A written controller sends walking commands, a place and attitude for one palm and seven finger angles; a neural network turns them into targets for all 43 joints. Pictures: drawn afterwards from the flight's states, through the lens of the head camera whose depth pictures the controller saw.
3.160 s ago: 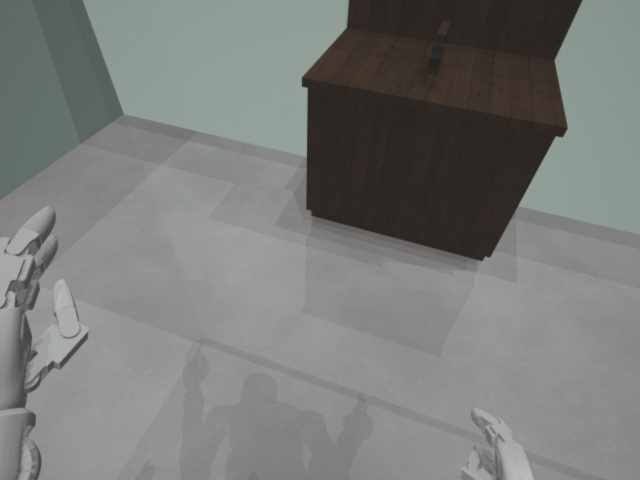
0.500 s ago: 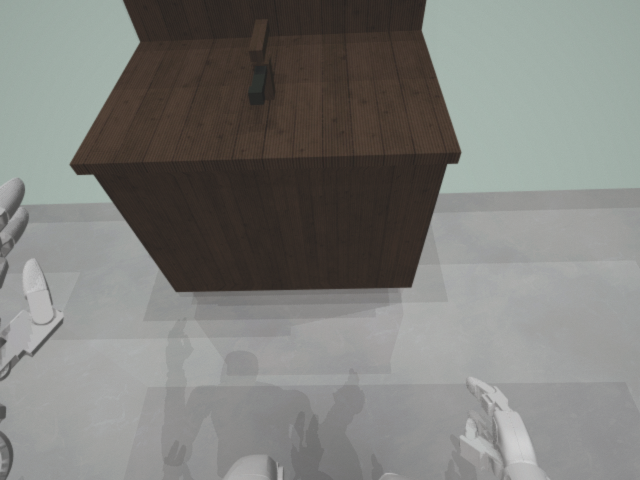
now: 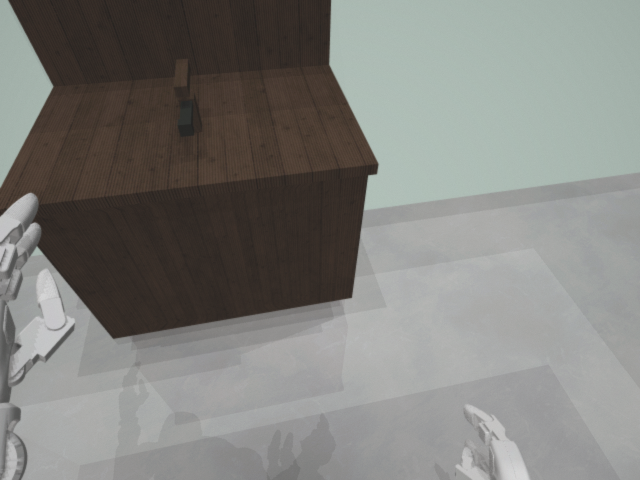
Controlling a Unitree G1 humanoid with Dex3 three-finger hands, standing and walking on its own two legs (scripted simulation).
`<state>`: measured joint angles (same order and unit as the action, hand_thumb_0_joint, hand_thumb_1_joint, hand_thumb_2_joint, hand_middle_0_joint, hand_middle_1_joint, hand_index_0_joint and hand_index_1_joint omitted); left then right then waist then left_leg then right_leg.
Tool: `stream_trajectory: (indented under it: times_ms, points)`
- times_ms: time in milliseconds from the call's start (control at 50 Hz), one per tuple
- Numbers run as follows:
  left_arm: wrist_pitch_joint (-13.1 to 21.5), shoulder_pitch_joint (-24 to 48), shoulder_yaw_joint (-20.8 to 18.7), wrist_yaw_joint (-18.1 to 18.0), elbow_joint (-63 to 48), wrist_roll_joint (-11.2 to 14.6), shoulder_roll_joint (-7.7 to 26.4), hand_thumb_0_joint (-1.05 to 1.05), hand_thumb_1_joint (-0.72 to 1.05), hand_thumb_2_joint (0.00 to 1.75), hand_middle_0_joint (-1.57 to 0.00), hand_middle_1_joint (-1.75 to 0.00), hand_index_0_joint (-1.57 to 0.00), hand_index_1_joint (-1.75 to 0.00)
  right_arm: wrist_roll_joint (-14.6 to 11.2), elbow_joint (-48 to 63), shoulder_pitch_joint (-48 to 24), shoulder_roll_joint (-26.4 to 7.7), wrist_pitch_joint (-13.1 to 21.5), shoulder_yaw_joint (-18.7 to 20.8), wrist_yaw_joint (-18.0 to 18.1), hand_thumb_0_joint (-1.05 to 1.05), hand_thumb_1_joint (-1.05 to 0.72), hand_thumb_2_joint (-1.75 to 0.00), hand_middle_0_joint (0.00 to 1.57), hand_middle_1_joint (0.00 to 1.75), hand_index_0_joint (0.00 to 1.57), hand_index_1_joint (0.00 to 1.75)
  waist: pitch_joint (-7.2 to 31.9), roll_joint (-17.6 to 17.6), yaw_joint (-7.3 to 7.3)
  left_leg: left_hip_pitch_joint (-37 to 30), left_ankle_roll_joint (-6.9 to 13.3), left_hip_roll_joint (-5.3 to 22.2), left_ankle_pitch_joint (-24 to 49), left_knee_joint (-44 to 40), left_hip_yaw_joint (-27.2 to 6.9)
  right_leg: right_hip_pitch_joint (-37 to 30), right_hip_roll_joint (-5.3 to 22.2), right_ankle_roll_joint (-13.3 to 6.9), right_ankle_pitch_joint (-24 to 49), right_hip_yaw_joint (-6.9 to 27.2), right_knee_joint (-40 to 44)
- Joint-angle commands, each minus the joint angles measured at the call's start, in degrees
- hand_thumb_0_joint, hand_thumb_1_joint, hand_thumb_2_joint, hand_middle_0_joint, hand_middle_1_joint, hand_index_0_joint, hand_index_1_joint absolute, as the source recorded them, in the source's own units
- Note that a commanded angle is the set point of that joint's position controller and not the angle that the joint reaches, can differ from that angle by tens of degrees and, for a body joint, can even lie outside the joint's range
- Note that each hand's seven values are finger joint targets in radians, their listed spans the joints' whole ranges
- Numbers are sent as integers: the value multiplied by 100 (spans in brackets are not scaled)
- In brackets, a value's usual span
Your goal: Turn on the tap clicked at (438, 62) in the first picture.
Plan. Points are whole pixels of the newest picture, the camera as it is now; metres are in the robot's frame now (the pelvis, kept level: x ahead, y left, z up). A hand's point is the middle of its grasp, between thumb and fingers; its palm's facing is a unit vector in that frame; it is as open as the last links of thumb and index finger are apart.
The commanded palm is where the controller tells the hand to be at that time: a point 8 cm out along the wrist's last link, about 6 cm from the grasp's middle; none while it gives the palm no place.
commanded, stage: take the last steps up to it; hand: left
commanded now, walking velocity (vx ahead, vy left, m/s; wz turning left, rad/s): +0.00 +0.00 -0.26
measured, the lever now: (185, 127) +0.77 +0.35 +0.01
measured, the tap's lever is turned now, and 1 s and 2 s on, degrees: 0 0 0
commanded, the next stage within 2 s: come to a stop and stand still in 1.76 s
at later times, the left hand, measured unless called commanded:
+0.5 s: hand (96, 326) +0.21 +0.22 +0.17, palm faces +0.40 -0.83 -0.40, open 7.4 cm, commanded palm +0.15 +0.26 +0.18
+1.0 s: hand (149, 241) +0.30 +0.21 +0.18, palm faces +0.39 -0.83 -0.41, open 7.4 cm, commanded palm +0.25 +0.25 +0.18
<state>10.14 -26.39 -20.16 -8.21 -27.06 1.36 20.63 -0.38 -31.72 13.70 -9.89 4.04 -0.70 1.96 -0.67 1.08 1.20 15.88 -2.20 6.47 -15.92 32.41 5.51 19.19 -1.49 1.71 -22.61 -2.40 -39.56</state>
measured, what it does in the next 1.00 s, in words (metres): steps on the spot: left foot, then right foot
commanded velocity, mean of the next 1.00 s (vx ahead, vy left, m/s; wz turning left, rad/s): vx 0.29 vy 0.08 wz -0.03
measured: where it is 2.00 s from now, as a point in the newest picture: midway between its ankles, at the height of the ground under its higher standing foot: (335, 469)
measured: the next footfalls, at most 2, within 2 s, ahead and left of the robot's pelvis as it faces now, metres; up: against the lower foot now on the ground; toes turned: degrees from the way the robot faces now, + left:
left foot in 0.34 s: +0.03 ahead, +0.11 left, +0.00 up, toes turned +4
right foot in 0.60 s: +0.07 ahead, -0.14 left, +0.00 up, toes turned -9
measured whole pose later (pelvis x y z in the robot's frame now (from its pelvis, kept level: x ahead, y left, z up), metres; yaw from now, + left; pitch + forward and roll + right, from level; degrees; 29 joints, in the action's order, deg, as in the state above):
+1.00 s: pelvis +0.08 -0.02 -0.01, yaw -3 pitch -1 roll +1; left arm 13.9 -26.6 -20.4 -9.5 -30.2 1.0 21.2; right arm 0.0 -34.0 13.2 -14.2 4.4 2.4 4.0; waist -2.7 -1.3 0.9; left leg 17.9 0.6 3.4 -11.0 30.7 8.2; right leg 12.0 3.9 -0.2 -23.3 -5.0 -36.8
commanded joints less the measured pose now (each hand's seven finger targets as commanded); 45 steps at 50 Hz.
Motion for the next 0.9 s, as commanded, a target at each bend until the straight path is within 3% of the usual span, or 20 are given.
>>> stream_trajectory:
  times_ms: [0,20,60,80,160,220,280,320,340,360,420,480,540,560,600,620,640,680,740,880]
  points:
    - [489,824,-514,-100,-1477,-59,1009,0,90,90,-20,-30,-20,-30,-20,683,-479,-930,424,355,2,0,-90,-90,20,30,20,30,573,1001,-79,-129,353,873,1835,-114,-397,-949,147,-72,1221,-138,1512]
    - [492,747,-656,-128,-1390,-100,1173,0,90,90,-20,-30,-20,-30,-14,683,-457,-868,397,351,-6,0,-90,-90,20,30,20,30,690,434,-156,253,168,563,1254,364,-199,-1223,639,-325,2449,524,1539]
    - [420,587,-783,-155,-1247,62,1239,0,90,90,-20,-30,-20,-30,-35,725,-545,-777,353,383,-6,0,-90,-90,20,30,20,30,889,-1279,-61,934,-59,-379,-1030,1644,-63,-1183,1778,-1050,2751,2421,1971]
    - [435,395,-890,-181,-1323,98,1317,0,90,90,-20,-30,-20,-30,-22,683,-682,-727,298,345,25,0,-90,-90,20,30,20,30,900,-1150,8,1261,19,-331,-1385,2296,-430,-1300,2024,-1334,2338,2666,2120]
    - [463,-159,-938,-208,-1122,80,1140,0,90,90,-20,-30,-20,-30,30,578,-796,-611,69,112,109,0,-90,-90,20,30,20,30,720,-843,-133,1216,111,-237,-885,1667,-412,-1141,1573,-1249,1320,1637,2170]
    - [451,-81,-782,-214,-1038,61,1019,0,90,90,-20,-30,-20,-30,23,589,-804,-676,60,173,205,0,-90,-90,20,30,20,30,579,-949,-113,540,204,-322,-767,520,-84,-703,1460,-1170,-128,1506,2409]
    - [498,275,-581,-224,-1138,30,950,0,90,90,-20,-30,-20,-30,51,573,-576,-792,134,260,289,0,-90,-90,20,30,20,30,563,-338,-215,-713,338,-388,-532,-836,23,-137,1051,-837,-886,1259,1888]
    - [602,622,-457,-215,-1421,13,858,0,90,90,-20,-30,-20,-30,39,657,-566,-1025,174,337,329,0,-90,-90,20,30,20,30,302,1378,-234,-1331,975,958,-1139,-1766,-2067,1024,124,-379,-665,348,-57]
    - [638,595,-547,-216,-1197,-56,987,0,90,90,-20,-30,-20,-30,52,535,-598,-893,212,279,335,0,-90,-90,20,30,20,30,188,1669,-246,-943,1384,1560,-1909,-2296,-2934,1367,47,-253,-884,20,-1307]
    - [617,524,-552,-196,-946,-99,1004,0,90,90,-20,-30,-20,-30,63,498,-634,-817,276,276,319,0,-90,-90,20,30,20,30,-132,1361,-283,-358,1582,1621,-2281,-2438,-3098,1406,256,-250,-577,267,-1934]
    - [672,790,-417,-159,-1356,-167,937,0,90,90,-20,-30,-20,-30,20,376,-641,-860,427,346,273,0,-90,-90,20,30,20,30,-134,927,-175,-320,1375,1079,-1283,-2028,-1785,1181,434,-154,-135,-20,-1555]
    - [647,455,-367,-169,-1307,-130,838,0,90,90,-20,-30,-20,-30,48,310,-501,-892,515,355,255,0,-90,-90,20,30,20,30,114,1318,-181,-327,1172,829,-84,-1639,-1131,338,281,-105,-211,-441,-284]
    - [600,518,-457,-188,-1029,-125,880,0,90,90,-20,-30,-20,-30,36,316,-567,-869,506,329,249,0,-90,-90,20,30,20,30,295,998,-148,157,863,621,-383,-854,-686,-904,131,-121,265,-722,1155]
    - [591,538,-506,-199,-831,-146,917,0,90,90,-20,-30,-20,-30,45,296,-597,-856,471,327,250,0,-90,-90,20,30,20,30,326,636,-144,734,729,463,-726,-310,-478,-1522,323,-251,310,-368,1465]
    - [571,694,-763,-226,-685,-108,1225,0,90,90,-20,-30,-20,-30,15,407,-639,-715,418,335,212,0,-90,-90,20,30,20,30,342,-1716,-75,2524,287,-530,-1615,2522,91,-2128,2347,-1316,-527,3281,2626]
    - [605,862,-750,-187,-749,-46,1176,0,90,90,-20,-30,-20,-30,33,394,-714,-906,426,465,138,0,-90,-90,20,30,20,30,310,-1560,-39,2561,227,-384,-1361,3291,-579,-1775,2564,-1483,-1036,3743,2914]
    - [638,712,-782,-154,-683,-25,1211,0,90,90,-20,-30,-20,-30,29,340,-718,-806,399,388,123,0,-90,-90,20,30,20,30,18,-1175,-102,2671,192,-219,-1024,3658,-791,-1491,2579,-1602,-900,3564,2913]
    - [742,368,-794,-107,-722,-36,1117,0,90,90,-20,-30,-20,-30,36,228,-693,-707,258,266,103,0,-90,-90,20,30,20,30,122,-525,-148,2458,105,-31,-387,3542,-692,-1409,2140,-1355,632,1944,2603]
    - [813,309,-764,-117,-977,-46,1094,0,90,90,-20,-30,-20,-30,39,342,-765,-696,211,274,151,0,-90,-90,20,30,20,30,318,-633,-166,1768,138,30,-161,2272,-432,-1172,1880,-1134,1777,937,2393]
    - [637,394,-668,-276,-1290,1,1004,0,90,90,-20,-30,-20,-30,68,572,-596,-652,329,318,197,0,-90,-90,20,30,20,30,530,-780,-57,97,267,-436,341,-58,429,-1037,1591,-956,1006,687,1957]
